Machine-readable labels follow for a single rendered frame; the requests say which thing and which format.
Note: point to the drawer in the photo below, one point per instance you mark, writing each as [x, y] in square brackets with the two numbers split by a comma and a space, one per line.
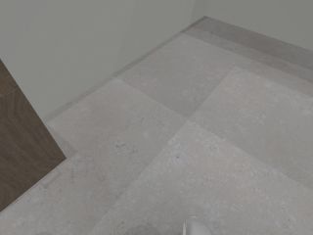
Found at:
[5, 86]

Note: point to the cabinet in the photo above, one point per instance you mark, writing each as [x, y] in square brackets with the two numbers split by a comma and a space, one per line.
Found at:
[28, 151]

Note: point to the robot right thigh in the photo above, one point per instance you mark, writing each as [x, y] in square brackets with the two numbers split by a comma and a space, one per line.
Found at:
[195, 227]

